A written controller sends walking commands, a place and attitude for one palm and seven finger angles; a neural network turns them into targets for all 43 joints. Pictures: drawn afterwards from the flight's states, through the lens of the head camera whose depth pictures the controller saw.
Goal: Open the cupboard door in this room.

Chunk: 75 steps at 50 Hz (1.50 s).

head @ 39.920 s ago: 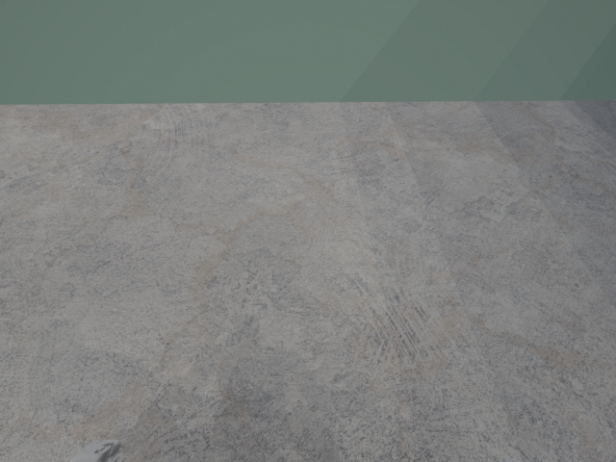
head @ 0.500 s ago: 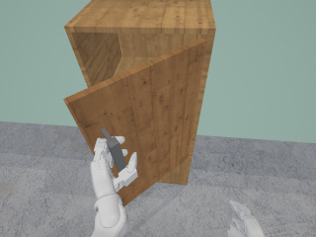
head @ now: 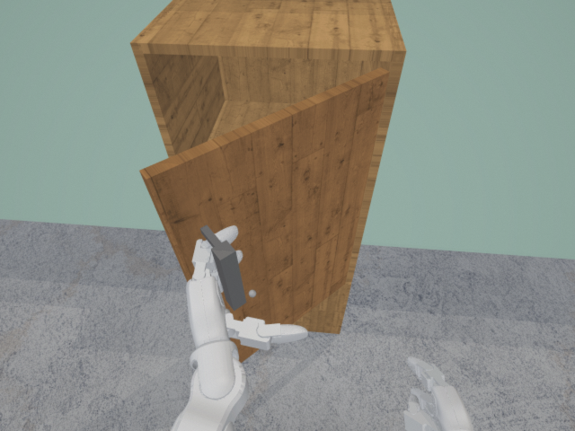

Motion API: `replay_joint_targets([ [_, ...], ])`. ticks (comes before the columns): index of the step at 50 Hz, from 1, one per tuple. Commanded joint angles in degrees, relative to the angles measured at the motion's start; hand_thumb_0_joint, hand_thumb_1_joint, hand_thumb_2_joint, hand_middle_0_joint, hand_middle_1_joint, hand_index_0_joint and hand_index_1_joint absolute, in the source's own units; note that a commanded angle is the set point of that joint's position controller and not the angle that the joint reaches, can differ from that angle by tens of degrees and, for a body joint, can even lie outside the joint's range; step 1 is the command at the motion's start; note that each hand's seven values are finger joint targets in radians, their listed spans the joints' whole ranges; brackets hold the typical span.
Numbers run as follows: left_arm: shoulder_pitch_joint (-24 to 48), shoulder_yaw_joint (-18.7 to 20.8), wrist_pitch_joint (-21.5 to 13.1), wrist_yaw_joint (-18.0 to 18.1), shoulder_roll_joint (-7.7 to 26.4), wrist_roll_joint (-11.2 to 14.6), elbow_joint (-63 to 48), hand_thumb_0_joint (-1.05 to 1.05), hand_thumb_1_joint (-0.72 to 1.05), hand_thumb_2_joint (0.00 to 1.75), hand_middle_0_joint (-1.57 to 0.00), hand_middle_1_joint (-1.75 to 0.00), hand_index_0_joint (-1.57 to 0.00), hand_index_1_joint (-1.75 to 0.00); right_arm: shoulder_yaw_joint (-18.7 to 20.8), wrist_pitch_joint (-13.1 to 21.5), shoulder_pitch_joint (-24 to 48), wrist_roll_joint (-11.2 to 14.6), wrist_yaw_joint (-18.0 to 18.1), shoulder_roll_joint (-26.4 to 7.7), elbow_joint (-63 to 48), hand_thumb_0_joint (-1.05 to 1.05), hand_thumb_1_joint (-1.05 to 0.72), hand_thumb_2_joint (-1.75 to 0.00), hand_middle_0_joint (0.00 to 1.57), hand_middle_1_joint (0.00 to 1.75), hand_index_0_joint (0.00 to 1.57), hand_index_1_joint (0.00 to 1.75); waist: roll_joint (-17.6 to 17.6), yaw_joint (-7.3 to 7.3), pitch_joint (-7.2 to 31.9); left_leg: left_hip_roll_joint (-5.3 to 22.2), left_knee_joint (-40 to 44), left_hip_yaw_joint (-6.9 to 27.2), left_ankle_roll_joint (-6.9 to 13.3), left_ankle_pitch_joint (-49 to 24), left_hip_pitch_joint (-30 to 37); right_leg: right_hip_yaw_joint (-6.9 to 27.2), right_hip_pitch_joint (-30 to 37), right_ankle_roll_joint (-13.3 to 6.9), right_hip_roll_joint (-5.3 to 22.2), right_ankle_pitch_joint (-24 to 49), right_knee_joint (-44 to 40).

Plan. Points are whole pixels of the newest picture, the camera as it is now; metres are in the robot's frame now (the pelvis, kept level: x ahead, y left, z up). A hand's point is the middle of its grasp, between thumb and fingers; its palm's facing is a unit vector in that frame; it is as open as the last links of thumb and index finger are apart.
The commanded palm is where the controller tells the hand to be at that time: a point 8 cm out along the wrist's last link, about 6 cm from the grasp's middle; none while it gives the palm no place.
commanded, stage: open thumb and fingers to let go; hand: left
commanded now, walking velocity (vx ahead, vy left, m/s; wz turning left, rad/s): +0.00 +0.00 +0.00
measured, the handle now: (222, 268) +0.32 +0.11 +0.07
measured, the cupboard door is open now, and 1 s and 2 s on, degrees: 44 46 46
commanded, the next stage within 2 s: slide the hand sideways off the handle in 0.06 s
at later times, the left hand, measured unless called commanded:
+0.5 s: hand (245, 315) +0.25 +0.07 +0.07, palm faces -0.14 -0.99 +0.02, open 16.1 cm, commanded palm +0.23 +0.12 +0.07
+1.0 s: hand (214, 344) +0.22 +0.10 +0.07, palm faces -0.08 -1.00 -0.02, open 16.1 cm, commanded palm +0.19 +0.17 +0.07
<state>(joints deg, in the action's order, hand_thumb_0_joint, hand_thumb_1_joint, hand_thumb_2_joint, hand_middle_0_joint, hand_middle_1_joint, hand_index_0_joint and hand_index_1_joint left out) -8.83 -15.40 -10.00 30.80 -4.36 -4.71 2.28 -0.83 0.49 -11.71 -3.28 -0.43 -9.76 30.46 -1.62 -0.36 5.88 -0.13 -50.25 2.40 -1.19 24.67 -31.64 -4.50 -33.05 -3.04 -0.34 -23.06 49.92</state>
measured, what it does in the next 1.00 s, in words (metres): stands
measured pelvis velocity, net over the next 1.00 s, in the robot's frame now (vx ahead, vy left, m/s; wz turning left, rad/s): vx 0.02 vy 0.02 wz -0.02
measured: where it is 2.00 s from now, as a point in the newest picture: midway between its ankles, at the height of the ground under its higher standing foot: outside the picture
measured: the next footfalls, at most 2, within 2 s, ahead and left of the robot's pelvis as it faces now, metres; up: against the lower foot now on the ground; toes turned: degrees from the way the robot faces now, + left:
none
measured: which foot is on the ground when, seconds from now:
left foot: down 0.00-1.00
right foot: down 0.00-1.00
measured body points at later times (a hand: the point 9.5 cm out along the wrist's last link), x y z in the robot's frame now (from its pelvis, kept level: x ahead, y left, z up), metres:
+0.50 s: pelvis -0.01 +0.03 -0.01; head +0.02 +0.02 +0.44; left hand +0.25 +0.12 +0.07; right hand +0.17 -0.18 -0.08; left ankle +0.01 +0.13 -0.70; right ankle +0.03 -0.09 -0.70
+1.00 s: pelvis +0.02 +0.02 -0.02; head +0.05 +0.01 +0.43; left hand +0.21 +0.16 +0.07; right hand +0.20 -0.20 -0.08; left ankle +0.01 +0.13 -0.70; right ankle +0.03 -0.09 -0.70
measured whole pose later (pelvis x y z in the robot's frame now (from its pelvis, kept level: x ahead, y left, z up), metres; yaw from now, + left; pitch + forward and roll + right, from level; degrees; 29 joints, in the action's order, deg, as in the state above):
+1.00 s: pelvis +0.02 +0.02 -0.02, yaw -1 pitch +9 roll -1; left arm -31.0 -11.0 -13.4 0.8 7.1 3.0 -19.2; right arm -1.7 2.7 -15.9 -0.1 -0.2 -12.1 20.8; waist -2.0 0.0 6.2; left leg -0.4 -57.3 1.0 0.4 29.5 -36.9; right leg -3.1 -38.4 -1.5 0.0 -27.0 56.2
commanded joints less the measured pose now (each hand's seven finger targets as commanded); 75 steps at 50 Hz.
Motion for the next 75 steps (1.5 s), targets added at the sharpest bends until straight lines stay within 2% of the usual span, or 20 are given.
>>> replay_joint_targets([
  [1,11.5,0.1,-2.0,2.1,-6.4,-0.8,-12.9,0.00,-0.50,0.30,-0.16,-0.35,-0.16,-0.35,1.3,2.1,6.7,0.3,0.1,-5.0,-9.8,0.00,-0.90,-0.90,0.20,0.30,0.20,0.30,4.0,0.15,8.7,-1.1,6.0,-1.5,1.9,-7.7,2.0,2.4,6.1,1.0,1.0,5.9,-9.8],
  [8,15.1,-2.2,0.0,3.1,-9.1,-1.2,-12.0,0.00,-0.50,0.30,-0.15,-0.30,-0.15,-0.30,1.3,1.4,7.7,0.5,-0.4,-5.3,-9.3,0.00,-0.90,-0.90,0.20,0.30,0.20,0.30,4.1,-0.35,9.1,-0.7,5.9,-0.4,1.6,-7.1,2.4,0.6,3.6,0.6,0.3,4.3,-7.8],
  [9,15.9,-12.9,-3.2,-9.1,-1.3,-7.1,-11.8,0.00,-0.50,0.30,-0.15,-0.30,-0.15,-0.30,1.4,1.5,3.1,0.9,-0.7,-7.7,-7.4,0.00,-0.90,-0.90,0.20,0.30,0.20,0.30,7.8,-5.67,4.2,-0.8,4.9,-0.4,3.0,-7.7,2.4,2.8,0.4,1.1,0.9,8.7,-7.4],
  [10,17.3,-7.1,-6.0,-15.9,4.1,-4.9,-16.5,0.00,-0.50,0.30,-0.15,-0.30,-0.15,-0.30,2.1,1.6,2.9,1.4,-0.2,-7.5,-9.4,0.00,-0.90,-0.90,0.20,0.30,0.20,0.30,4.6,-3.09,10.3,-0.9,4.6,-0.9,3.1,-8.4,3.2,3.1,3.0,0.6,1.1,10.6,-6.5],
  [11,16.9,-7.3,-7.4,-21.2,5.4,-3.7,-18.3,0.00,-0.50,0.30,-0.15,-0.30,-0.15,-0.30,1.9,1.8,3.0,1.6,0.3,-7.6,-10.3,0.00,-0.90,-0.90,0.20,0.30,0.20,0.30,1.9,-2.51,13.2,-1.1,4.4,-1.2,3.3,-9.6,4.6,3.5,4.7,0.4,1.2,12.5,-5.7],
  [13,12.9,-7.2,-8.1,-29.5,4.3,1.5,-17.4,0.00,-0.50,0.30,-0.15,-0.30,-0.15,-0.30,1.2,2.9,2.6,2.8,0.8,-7.3,-12.0,0.00,-0.90,-0.90,0.20,0.30,0.20,0.30,2.4,-2.48,10.9,-1.0,5.1,-0.8,3.2,-7.9,3.9,3.1,4.6,0.6,0.9,10.7,-6.3],
  [14,12.5,-6.0,-7.4,-31.4,3.8,4.7,-17.9,0.00,-0.50,0.30,-0.15,-0.30,-0.15,-0.30,0.8,3.2,3.2,3.5,1.0,-7.3,-12.9,0.00,-0.90,-0.90,0.20,0.30,0.20,0.30,0.9,-2.19,9.9,-0.9,5.9,-0.4,3.0,-6.2,3.7,2.7,4.3,0.5,0.7,8.0,-6.7],
  [16,12.7,-3.5,-5.6,-31.4,2.2,8.9,-16.7,0.00,-0.50,0.30,-0.15,-0.30,-0.15,-0.30,0.3,4.0,4.0,4.1,1.6,-7.4,-13.7,0.00,-0.90,-0.90,0.20,0.30,0.20,0.30,3.8,-2.25,6.4,-0.8,7.0,0.4,2.5,-1.0,2.1,1.8,2.1,1.1,0.2,1.4,-7.8],
  [18,11.9,-0.9,-4.3,-28.5,2.6,9.6,-16.5,0.00,-0.50,0.30,-0.15,-0.30,-0.15,-0.30,0.2,4.6,4.3,4.2,1.7,-7.6,-14.0,0.00,-0.90,-0.90,0.20,0.30,0.20,0.30,4.2,-1.32,5.8,-0.8,8.1,1.1,2.1,1.3,1.3,1.1,1.7,1.1,0.2,-0.9,-7.3],
  [20,9.1,-0.2,-3.9,-25.6,3.1,8.0,-18.3,0.00,-0.50,0.30,-0.15,-0.30,-0.15,-0.30,0.4,4.9,4.0,3.9,1.1,-7.5,-14.7,0.00,-0.90,-0.90,0.20,0.30,0.20,0.30,1.9,0.01,7.8,-0.7,8.5,1.2,1.9,-1.1,2.2,0.4,2.3,0.7,0.2,1.4,-5.4],
  [22,7.0,-0.9,-4.1,-23.6,2.9,6.1,-20.0,0.00,-0.50,0.30,-0.15,-0.30,-0.15,-0.30,0.7,5.0,2.7,3.4,0.5,-7.5,-15.4,0.00,-0.90,-0.90,0.20,0.30,0.20,0.30,3.5,-0.23,9.6,-0.5,7.3,0.8,2.0,-4.4,2.6,0.4,2.4,0.8,0.2,3.9,-4.8],
  [30,-3.6,2.0,-4.5,-23.0,7.3,4.1,-24.5,0.00,-0.50,0.30,-0.15,-0.30,-0.15,-0.30,0.8,3.9,1.8,3.2,-0.3,-7.6,-17.5,0.00,-0.90,-0.90,0.20,0.30,0.20,0.30,3.7,0.88,7.9,-0.3,6.2,-0.6,2.0,-6.0,-0.2,1.3,3.6,0.5,0.0,5.6,-4.1],
  [36,-10.6,2.2,-5.2,-24.4,7.3,5.5,-29.8,0.00,-0.50,0.30,-0.15,-0.30,-0.15,-0.30,0.9,4.1,0.6,3.2,-0.1,-7.4,-18.5,0.00,-0.90,-0.90,0.20,0.30,0.20,0.30,2.6,0.50,8.8,-0.3,4.7,-0.9,1.9,-8.8,0.0,1.2,3.6,0.7,-0.3,9.4,-3.0],
  [38,-12.8,4.4,-5.3,-24.9,9.3,6.1,-30.8,0.00,-0.50,0.30,-0.15,-0.30,-0.15,-0.30,1.0,4.2,-0.2,3.2,0.1,-7.6,-18.5,0.00,-0.90,-0.90,0.20,0.30,0.20,0.30,3.9,0.47,8.7,-0.4,4.1,-1.0,2.0,-9.3,-0.9,1.4,4.1,0.9,-0.4,10.6,-2.7],
  [44,-17.6,5.4,-6.8,-27.5,10.7,7.1,-33.9,0.00,-0.50,0.30,-0.15,-0.30,-0.15,-0.30,1.3,4.8,-0.9,3.4,0.4,-7.8,-19.1,0.00,-0.90,-0.90,0.20,0.30,0.20,0.30,2.0,-0.04,8.2,-0.7,2.1,-1.1,2.1,-10.7,-2.2,1.8,3.3,1.1,-0.3,12.7,-1.7],
  [56,-27.6,14.3,-8.7,-34.3,16.4,12.8,-36.0,0.00,-0.50,0.30,-0.15,-0.30,-0.15,-0.30,2.2,6.0,-1.3,4.2,1.8,-8.0,-19.4,0.00,-0.90,-0.90,0.20,0.30,0.20,0.30,4.0,0.41,9.0,-1.6,-1.9,-1.9,2.3,-8.6,-7.0,4.9,4.3,2.2,0.2,13.1,-2.4],
  [62,-28.3,18.2,-9.6,-37.5,18.6,15.4,-35.1,0.00,-0.50,0.30,-0.15,-0.30,-0.15,-0.30,2.5,6.4,-0.8,4.7,2.7,-8.2,-19.0,0.00,-0.90,-0.90,0.20,0.30,0.20,0.30,4.1,0.28,7.7,-1.7,-3.4,-2.0,2.1,-5.7,-9.4,6.9,3.1,2.7,0.8,7.9,-3.9],
  [70,-25.6,18.3,-10.4,-41.5,19.6,18.0,-35.3,0.00,-0.50,0.30,-0.15,-0.30,-0.15,-0.30,2.5,7.9,-0.7,5.1,3.6,-9.0,-18.4,0.00,-0.90,-0.90,0.20,0.30,0.20,0.30,3.2,-0.81,7.3,-1.5,-4.2,-1.4,2.3,-4.4,-9.5,7.1,0.7,2.8,0.9,3.5,-4.7],
  [73,-25.2,18.0,-9.8,-41.5,19.5,18.0,-35.4,0.00,-0.50,0.30,-0.15,-0.30,-0.15,-0.30,2.4,8.3,-0.8,5.2,3.6,-9.2,-18.5,0.00,-0.90,-0.90,0.20,0.30,0.20,0.30,2.1,-0.47,7.2,-1.4,-3.2,-1.1,2.4,-4.2,-8.7,5.3,-0.2,2.2,0.3,1.8,-3.8],
  [75,-25.8,20.1,-9.2,-40.7,21.5,17.9,-37.5,0.00,-0.50,0.30,-0.15,-0.30,-0.15,-0.30,2.5,8.2,-0.4,5.3,3.7,-9.0,-19.0,0.00,-0.90,-0.90,0.20,0.30,0.20,0.30,0.9,0.69,8.9,-1.3,-2.2,-1.0,2.4,-4.9,-7.5,5.1,1.2,1.9,0.1,2.2,-3.7],
])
